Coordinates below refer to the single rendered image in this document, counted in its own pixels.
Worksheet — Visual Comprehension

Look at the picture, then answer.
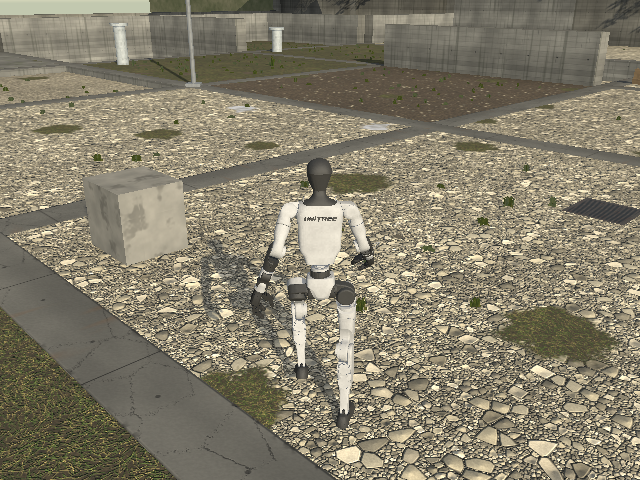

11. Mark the robot left forearm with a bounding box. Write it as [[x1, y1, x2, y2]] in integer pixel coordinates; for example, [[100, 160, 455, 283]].
[[254, 242, 279, 293]]

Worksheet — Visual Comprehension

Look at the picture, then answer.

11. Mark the right robot thigh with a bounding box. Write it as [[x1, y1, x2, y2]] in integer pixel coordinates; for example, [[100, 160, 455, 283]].
[[335, 280, 356, 362]]

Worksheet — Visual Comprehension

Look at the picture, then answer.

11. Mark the robot left upper arm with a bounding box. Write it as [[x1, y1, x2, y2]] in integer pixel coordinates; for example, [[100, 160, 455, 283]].
[[270, 201, 299, 259]]

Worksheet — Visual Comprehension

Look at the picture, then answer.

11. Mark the right robot hand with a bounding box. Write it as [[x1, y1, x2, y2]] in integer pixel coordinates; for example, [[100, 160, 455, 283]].
[[351, 253, 374, 270]]

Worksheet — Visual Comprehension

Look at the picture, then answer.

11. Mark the humanoid robot head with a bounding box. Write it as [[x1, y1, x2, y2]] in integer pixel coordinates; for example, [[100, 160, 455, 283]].
[[302, 158, 337, 206]]

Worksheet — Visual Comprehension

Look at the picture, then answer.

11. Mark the robot right upper arm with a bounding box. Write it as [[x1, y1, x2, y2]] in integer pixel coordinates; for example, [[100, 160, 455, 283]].
[[340, 201, 370, 252]]

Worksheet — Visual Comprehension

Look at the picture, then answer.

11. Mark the left robot hand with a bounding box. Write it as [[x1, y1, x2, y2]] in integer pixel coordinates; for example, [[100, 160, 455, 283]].
[[250, 289, 274, 319]]

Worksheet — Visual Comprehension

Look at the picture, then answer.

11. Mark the robot right forearm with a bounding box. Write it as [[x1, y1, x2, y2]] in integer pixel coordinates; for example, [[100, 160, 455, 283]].
[[360, 236, 374, 260]]

